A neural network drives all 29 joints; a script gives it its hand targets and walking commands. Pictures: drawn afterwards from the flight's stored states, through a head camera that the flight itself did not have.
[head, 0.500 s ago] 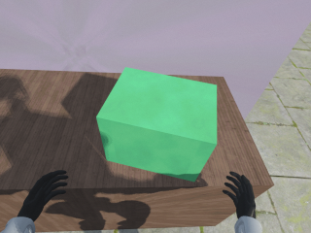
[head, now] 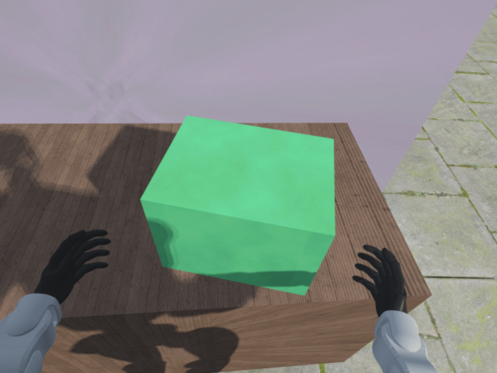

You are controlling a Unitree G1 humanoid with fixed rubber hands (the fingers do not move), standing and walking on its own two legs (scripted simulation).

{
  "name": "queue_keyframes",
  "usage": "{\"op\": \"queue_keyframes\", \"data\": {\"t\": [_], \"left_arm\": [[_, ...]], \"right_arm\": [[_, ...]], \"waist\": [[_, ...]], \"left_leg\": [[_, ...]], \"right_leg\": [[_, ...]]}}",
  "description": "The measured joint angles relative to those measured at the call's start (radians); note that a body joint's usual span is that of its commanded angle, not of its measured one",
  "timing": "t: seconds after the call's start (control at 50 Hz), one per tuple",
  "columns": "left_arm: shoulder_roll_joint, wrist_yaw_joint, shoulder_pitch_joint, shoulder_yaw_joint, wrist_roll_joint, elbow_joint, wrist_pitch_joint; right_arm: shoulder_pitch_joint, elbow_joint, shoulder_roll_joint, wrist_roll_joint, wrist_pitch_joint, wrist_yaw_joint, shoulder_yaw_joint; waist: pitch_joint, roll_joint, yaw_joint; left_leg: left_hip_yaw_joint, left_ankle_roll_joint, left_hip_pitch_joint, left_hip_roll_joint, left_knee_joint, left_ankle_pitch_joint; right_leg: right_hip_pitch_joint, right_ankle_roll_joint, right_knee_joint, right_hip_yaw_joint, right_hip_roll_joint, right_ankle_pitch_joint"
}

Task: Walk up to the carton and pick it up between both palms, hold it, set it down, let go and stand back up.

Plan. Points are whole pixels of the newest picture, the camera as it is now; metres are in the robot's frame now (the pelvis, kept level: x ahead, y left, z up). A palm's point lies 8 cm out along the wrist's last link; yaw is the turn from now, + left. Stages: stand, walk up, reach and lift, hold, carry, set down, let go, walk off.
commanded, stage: reach and lift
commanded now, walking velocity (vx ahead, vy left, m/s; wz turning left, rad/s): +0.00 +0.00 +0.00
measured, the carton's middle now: (245, 204) +0.44 -0.02 -0.02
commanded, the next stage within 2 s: none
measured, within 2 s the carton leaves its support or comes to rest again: neither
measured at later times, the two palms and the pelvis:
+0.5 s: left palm (76, 211) +0.35 +0.26 +0.08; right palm (399, 257) +0.27 -0.24 +0.06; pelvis +0.00 +0.01 +0.00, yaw -1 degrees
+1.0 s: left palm (94, 161) +0.42 +0.24 +0.12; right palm (403, 213) +0.33 -0.26 +0.10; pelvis +0.00 +0.01 +0.00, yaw -1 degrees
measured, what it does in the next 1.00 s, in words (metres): stands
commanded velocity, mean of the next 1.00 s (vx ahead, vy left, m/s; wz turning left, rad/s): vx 0.00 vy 0.00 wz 0.00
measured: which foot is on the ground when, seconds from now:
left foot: down 0.00-1.00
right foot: down 0.00-1.00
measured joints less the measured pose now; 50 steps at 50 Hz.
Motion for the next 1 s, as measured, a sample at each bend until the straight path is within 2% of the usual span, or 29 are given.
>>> {"op": "queue_keyframes", "data": {"t": [0.14,0.32,0.52,0.62,0.78,1.0], "left_arm": [[0.012,0.011,-0.095,0.012,-0.008,0.019,0.048],[0.005,0.007,-0.237,0.041,0.028,0.078,0.15],[-0.013,0.01,-0.348,0.055,0.032,0.118,0.216],[-0.012,0.026,-0.44,0.047,0.036,0.181,0.229],[-0.015,0.022,-0.566,0.051,0.073,0.293,0.259],[0.006,0.021,-0.702,0.014,0.047,0.433,0.244]], "right_arm": [[-0.07,-0.043,-0.018,0.019,0.06,0.002,-0.003],[-0.192,0.03,-0.052,0.046,0.137,0.007,-0.008],[-0.269,0.036,-0.086,0.057,0.16,0.021,-0.023],[-0.359,0.088,-0.1,0.059,0.182,0.041,-0.035],[-0.499,0.243,-0.123,0.087,0.2,0.055,-0.016],[-0.615,0.34,-0.128,0.089,0.184,0.062,0.007]], "waist": [[-0.022,-0.014,-0.009],[-0.032,-0.01,-0.028],[-0.046,-0.005,-0.049],[-0.063,-0.019,-0.059],[-0.069,-0.014,-0.079],[-0.101,-0.01,-0.105]], "left_leg": [[0.006,0.0,-0.016,0.001,-0.012,0.009],[0.009,0.006,-0.009,-0.001,-0.03,0.015],[0.015,0.012,-0.028,-0.004,-0.04,0.025],[0.017,0.012,-0.051,-0.004,-0.042,0.033],[0.01,0.013,-0.069,-0.005,-0.046,0.04],[0.003,0.012,-0.11,-0.005,-0.035,0.037]], "right_leg": [[-0.023,0.0,-0.003,0.008,0.001,0.006],[-0.012,0.006,-0.033,0.015,0.0,0.023],[-0.033,0.012,-0.047,0.023,-0.002,0.038],[-0.06,0.012,-0.041,0.025,-0.003,0.042],[-0.074,0.013,-0.051,0.021,-0.003,0.052],[-0.113,0.013,-0.042,0.015,-0.003,0.048]]}}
